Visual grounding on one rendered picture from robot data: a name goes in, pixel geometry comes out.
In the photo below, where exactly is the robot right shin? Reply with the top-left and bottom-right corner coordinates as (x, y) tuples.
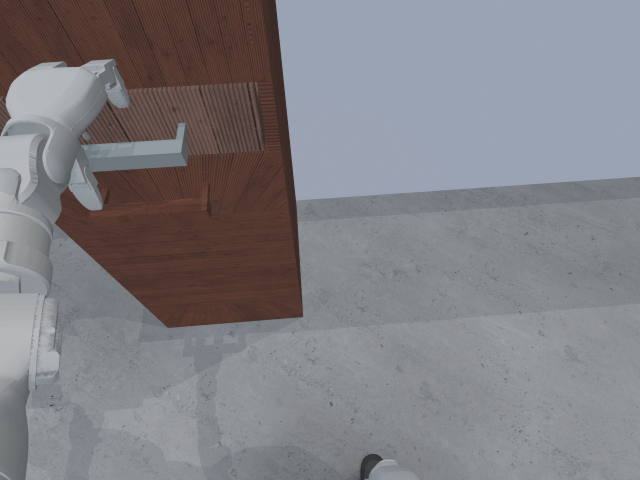
(370, 459), (398, 474)

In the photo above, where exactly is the robot left hand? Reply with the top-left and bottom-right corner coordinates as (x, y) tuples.
(6, 59), (130, 211)

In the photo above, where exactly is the left robot forearm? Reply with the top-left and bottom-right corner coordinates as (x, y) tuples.
(0, 114), (79, 298)

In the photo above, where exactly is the handle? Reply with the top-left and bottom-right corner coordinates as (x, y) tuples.
(81, 123), (189, 172)
(89, 197), (212, 227)

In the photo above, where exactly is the left robot upper arm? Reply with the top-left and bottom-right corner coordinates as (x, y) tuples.
(0, 293), (63, 480)

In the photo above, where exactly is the drawer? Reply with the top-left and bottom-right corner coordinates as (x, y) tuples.
(0, 82), (266, 155)

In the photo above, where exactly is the right robot foot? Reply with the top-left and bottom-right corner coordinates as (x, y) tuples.
(360, 454), (383, 480)

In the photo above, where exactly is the cabinet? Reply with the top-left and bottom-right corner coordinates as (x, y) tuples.
(0, 0), (303, 328)

